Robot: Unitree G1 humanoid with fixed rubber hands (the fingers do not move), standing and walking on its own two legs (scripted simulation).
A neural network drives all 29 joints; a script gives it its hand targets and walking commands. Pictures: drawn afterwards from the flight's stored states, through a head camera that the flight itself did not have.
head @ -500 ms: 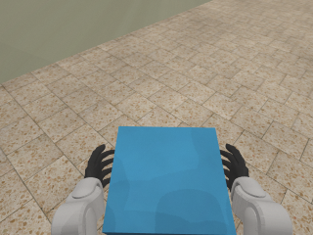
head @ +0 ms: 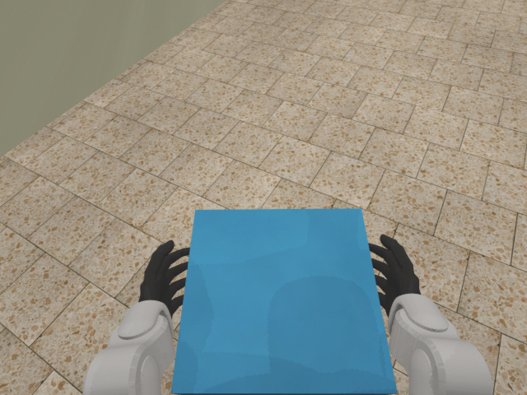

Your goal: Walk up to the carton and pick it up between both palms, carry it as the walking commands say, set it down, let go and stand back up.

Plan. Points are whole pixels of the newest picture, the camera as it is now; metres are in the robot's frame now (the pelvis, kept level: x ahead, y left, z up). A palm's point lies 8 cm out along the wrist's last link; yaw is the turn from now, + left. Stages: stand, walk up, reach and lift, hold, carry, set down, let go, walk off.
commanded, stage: carry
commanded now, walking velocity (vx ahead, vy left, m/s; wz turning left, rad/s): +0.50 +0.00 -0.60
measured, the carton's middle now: (277, 314) +0.24 +0.00 +0.01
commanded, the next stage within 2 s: none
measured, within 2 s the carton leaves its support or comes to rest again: neither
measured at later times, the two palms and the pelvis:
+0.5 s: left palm (239, 114) +0.59 +0.06 +0.09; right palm (407, 141) +0.48 -0.22 +0.10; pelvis +0.32 +0.00 +0.00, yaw -19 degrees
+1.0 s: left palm (283, 63) +0.77 -0.04 +0.08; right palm (426, 81) +0.67 -0.32 +0.09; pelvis +0.51 -0.10 -0.01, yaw -21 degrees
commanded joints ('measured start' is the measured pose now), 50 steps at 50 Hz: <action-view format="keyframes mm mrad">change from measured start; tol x32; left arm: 1 -295 -702 -617 -88 -241 13 -136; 50 -388 -702 -626 -70 -243 84 -116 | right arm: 1 -370 769 691 -117 276 -22 110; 50 -367 719 622 -54 258 62 123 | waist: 1 17 -161 -196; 9 -28 390 -516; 29 -6 186 -246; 32 13 -256 -433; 50 -5 9 -314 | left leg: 1 107 -62 71 -138 117 -1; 7 786 -37 49 -410 148 66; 9 1003 396 -593 -589 -53 286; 29 768 148 276 -249 696 52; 33 204 -21 25 325 -467 17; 50 490 73 26 -301 358 109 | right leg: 1 117 -173 40 3 705 -45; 6 31 -116 -7 278 788 1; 10 -503 -76 12 1019 -117 51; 28 -381 -46 -237 279 218 95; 30 -120 -38 -261 110 463 85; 32 364 -394 162 250 1411 -110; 46 -130 -199 -79 220 281 51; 50 -81 -229 -58 239 554 49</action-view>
